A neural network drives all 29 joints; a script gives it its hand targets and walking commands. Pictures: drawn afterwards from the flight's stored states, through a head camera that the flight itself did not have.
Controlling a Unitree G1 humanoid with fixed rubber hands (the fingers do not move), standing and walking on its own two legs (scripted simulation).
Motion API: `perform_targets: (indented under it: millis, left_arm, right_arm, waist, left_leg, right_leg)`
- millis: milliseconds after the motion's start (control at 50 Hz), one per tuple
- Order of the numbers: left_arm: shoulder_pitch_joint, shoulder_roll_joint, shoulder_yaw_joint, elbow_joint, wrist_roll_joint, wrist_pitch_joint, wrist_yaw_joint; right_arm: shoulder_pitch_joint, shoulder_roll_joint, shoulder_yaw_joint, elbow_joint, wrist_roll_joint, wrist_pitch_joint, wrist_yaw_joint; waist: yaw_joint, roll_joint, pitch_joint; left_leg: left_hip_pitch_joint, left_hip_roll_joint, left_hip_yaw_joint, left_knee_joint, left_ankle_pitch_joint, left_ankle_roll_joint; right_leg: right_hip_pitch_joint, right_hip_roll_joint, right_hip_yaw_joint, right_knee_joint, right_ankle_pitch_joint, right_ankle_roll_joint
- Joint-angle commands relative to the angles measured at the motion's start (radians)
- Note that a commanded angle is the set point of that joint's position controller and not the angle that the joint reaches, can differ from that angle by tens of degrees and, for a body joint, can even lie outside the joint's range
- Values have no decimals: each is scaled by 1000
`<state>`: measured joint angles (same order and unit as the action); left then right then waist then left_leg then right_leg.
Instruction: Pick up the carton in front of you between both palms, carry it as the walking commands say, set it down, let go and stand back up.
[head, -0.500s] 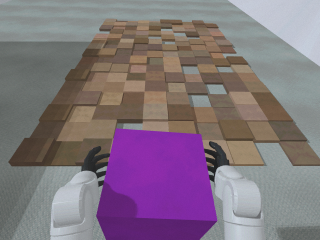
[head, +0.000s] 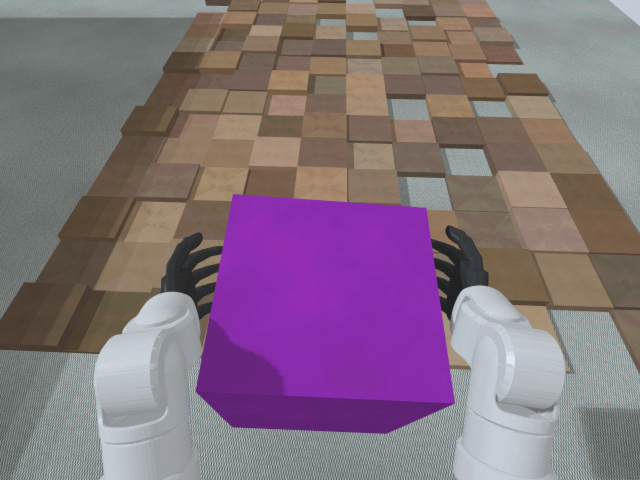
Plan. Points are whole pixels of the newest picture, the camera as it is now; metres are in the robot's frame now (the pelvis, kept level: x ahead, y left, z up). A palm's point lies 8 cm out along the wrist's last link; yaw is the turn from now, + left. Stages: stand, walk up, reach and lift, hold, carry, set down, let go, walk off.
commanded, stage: carry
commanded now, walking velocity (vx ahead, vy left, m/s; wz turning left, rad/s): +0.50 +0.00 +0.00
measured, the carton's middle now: (319, 328) +0.31 +0.01 +0.04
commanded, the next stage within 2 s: none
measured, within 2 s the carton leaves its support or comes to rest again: neither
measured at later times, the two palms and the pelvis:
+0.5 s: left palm (247, 89) +0.74 +0.15 +0.11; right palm (416, 95) +0.71 -0.15 +0.12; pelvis +0.32 +0.04 -0.01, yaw -3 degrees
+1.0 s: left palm out of the picture +1.06 +0.19 +0.19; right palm out of the picture +1.10 -0.11 +0.20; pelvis +0.68 +0.01 +0.04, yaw -1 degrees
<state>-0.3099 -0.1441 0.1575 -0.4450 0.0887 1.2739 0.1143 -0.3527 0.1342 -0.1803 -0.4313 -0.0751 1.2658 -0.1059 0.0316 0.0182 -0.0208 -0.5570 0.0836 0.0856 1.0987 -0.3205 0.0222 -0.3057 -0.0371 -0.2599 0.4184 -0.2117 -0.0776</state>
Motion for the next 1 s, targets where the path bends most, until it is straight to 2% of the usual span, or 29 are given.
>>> perform_targets:
  millis: [0, 100, 180, 220, 240, 260, 280, 300, 320, 340, 360, 380, 420, 480, 560, 620, 640, 660, 680, 700, 720, 740, 760, 780, 800, 840, 880, 920, 980]
  left_arm:
    - [-723, -680, -738, -69, -472, 9, -234]
    - [-873, -653, -678, 128, -501, 50, -237]
    - [-1035, -709, -620, 265, -503, 63, -231]
    - [-1108, -745, -592, 328, -502, 65, -225]
    - [-1143, -760, -579, 358, -501, 65, -221]
    - [-1186, -762, -561, 385, -497, 64, -217]
    - [-1222, -803, -538, 416, -488, 66, -210]
    - [-1277, -800, -523, 417, -484, 58, -200]
    - [-1341, -836, -522, 414, -490, 49, -192]
    - [-1383, -871, -518, 400, -494, 38, -183]
    - [-1400, -893, -508, 393, -490, 28, -172]
    - [-1407, -902, -494, 385, -483, 20, -160]
    - [-1388, -907, -474, 390, -458, 9, -141]
    - [-1339, -892, -461, 411, -413, -4, -124]
    - [-1323, -858, -475, 396, -377, -13, -123]
    - [-1307, -827, -488, 370, -367, -6, -128]
    - [-1279, -817, -493, 370, -362, 0, -130]
    - [-1259, -807, -495, 371, -358, 5, -134]
    - [-1234, -807, -499, 382, -359, 10, -141]
    - [-1198, -801, -498, 393, -351, 3, -147]
    - [-1207, -804, -499, 375, -352, -8, -149]
    - [-1199, -830, -508, 356, -374, -4, -153]
    - [-1218, -846, -523, 289, -400, 0, -161]
    - [-1278, -867, -551, 223, -430, 0, -168]
    - [-1323, -878, -575, 164, -461, 2, -172]
    - [-1363, -878, -612, 84, -517, 8, -178]
    - [-1363, -852, -630, 65, -550, 17, -186]
    - [-1352, -825, -633, 99, -559, 30, -200]
    - [-1353, -820, -612, 230, -568, 51, -233]
  right_arm:
    - [-593, 717, 730, 18, 380, 19, 194]
    - [-731, 669, 656, 196, 355, 67, 172]
    - [-893, 707, 596, 326, 381, 92, 182]
    - [-964, 735, 559, 402, 396, 94, 190]
    - [-981, 745, 539, 449, 403, 91, 195]
    - [-992, 762, 521, 485, 415, 90, 201]
    - [-1049, 745, 497, 522, 409, 81, 202]
    - [-1081, 801, 501, 534, 441, 73, 207]
    - [-1157, 860, 507, 505, 473, 60, 212]
    - [-1232, 908, 513, 471, 500, 50, 217]
    - [-1292, 945, 521, 442, 525, 42, 219]
    - [-1333, 968, 524, 418, 542, 36, 217]
    - [-1366, 991, 517, 398, 555, 28, 212]
    - [-1327, 974, 512, 407, 532, 19, 205]
    - [-1297, 943, 529, 386, 502, 7, 201]
    - [-1270, 917, 550, 353, 487, 9, 197]
    - [-1254, 907, 552, 349, 480, 13, 196]
    - [-1233, 901, 557, 350, 474, 18, 196]
    - [-1215, 894, 563, 357, 468, 22, 196]
    - [-1214, 899, 567, 350, 466, 27, 199]
    - [-1234, 916, 577, 317, 475, 32, 205]
    - [-1253, 902, 584, 310, 469, 37, 207]
    - [-1240, 900, 580, 297, 461, 31, 203]
    - [-1233, 883, 562, 265, 448, 28, 195]
    - [-1218, 867, 551, 245, 423, 28, 183]
    - [-1171, 821, 530, 227, 370, 30, 157]
    - [-1124, 768, 516, 244, 326, 32, 135]
    - [-1077, 719, 501, 299, 282, 39, 123]
    - [-1067, 703, 488, 389, 253, 57, 125]
  waist:
    - [13, -118, -387]
    - [35, -139, -289]
    - [22, -173, -246]
    - [-40, -144, -310]
    - [-73, -74, -387]
    - [-114, 49, -468]
    - [-106, 294, -532]
    - [-101, 286, -523]
    - [-101, 229, -494]
    - [-98, 113, -486]
    - [-89, 71, -483]
    - [-78, 72, -505]
    - [-80, 76, -536]
    - [-104, 86, -552]
    - [-133, 108, -520]
    - [-135, 96, -450]
    - [-113, 100, -440]
    - [-84, 122, -441]
    - [-3, 147, -531]
    - [71, 52, -670]
    - [105, -274, -800]
    - [100, -359, -783]
    - [90, -223, -722]
    - [90, -130, -653]
    - [79, -106, -599]
    - [74, -113, -585]
    - [83, -120, -591]
    - [73, -93, -552]
    - [50, -191, -500]
  left_leg:
    - [-153, 18, -16, -123, 53, -1]
    - [-138, -26, 59, -392, 199, 7]
    - [-6, -49, 89, -521, 283, 50]
    - [223, -111, 154, -589, 273, 65]
    - [440, -124, 156, -592, 218, 64]
    - [635, 76, -117, -595, 96, 77]
    - [870, 310, -613, -716, 66, 222]
    - [874, 305, -668, -775, 32, 251]
    - [828, 272, -569, -743, 144, 235]
    - [789, 246, -475, -706, 255, 206]
    - [743, 228, -390, -691, 362, 193]
    - [725, 214, -334, -692, 391, 179]
    - [753, 205, -281, -677, 471, 181]
    - [856, 194, -229, -624, 637, 205]
    - [913, 157, -169, -596, 746, 209]
    - [878, 104, -101, -596, 810, 183]
    - [787, 86, -50, -606, 880, 163]
    - [730, 81, -23, -559, 1025, 136]
    - [629, 85, 41, -380, 1142, 84]
    - [369, 23, 30, -173, 924, 27]
    - [64, -98, -9, 193, 333, -30]
    - [-79, -171, -98, 365, -147, -21]
    - [-174, -123, -165, 419, -150, 9]
    - [-241, -99, -155, 385, -140, 16]
    - [-280, -74, -153, 316, -122, 23]
    - [-276, -50, -146, 177, -102, 14]
    - [-296, -52, -122, 68, -114, 4]
    - [-189, -79, -69, -185, -104, -5]
    - [55, -135, 51, -479, 235, -8]
  right_leg:
    - [429, -271, 299, -171, 217, -92]
    - [409, -205, 192, -141, 335, -83]
    - [379, -186, 131, -76, 434, -42]
    - [335, -154, 57, 131, 591, 0]
    - [244, -107, 36, 322, 508, 25]
    - [65, -79, 69, 572, 190, 52]
    - [-289, 85, 151, 830, -270, 85]
    - [-412, 65, 247, 963, -304, 57]
    - [-452, 29, 273, 997, -268, 30]
    - [-460, 5, 278, 983, -223, 17]
    - [-449, -16, 279, 943, -180, 12]
    - [-426, -27, 277, 906, -151, 13]
    - [-444, -19, 257, 860, -137, 21]
    - [-573, -13, 219, 811, -150, 27]
    - [-662, -3, 173, 711, -73, 16]
    - [-575, 22, 123, 429, 23, 14]
    - [-414, 71, 61, 290, 5, 8]
    - [-256, 119, 18, 216, 39, -1]
    - [42, 136, -8, 150, 135, -36]
    - [408, 28, 205, 164, 180, -118]
    - [694, -237, 682, 133, 380, -288]
    - [754, -274, 808, 80, 563, -320]
    - [748, -262, 715, 126, 614, -285]
    - [710, -256, 666, 126, 614, -235]
    - [680, -238, 615, 120, 602, -197]
    - [668, -215, 548, 104, 537, -154]
    - [692, -222, 520, 101, 593, -154]
    - [565, -194, 448, 67, 600, -153]
    - [392, -99, 254, 73, 656, -92]
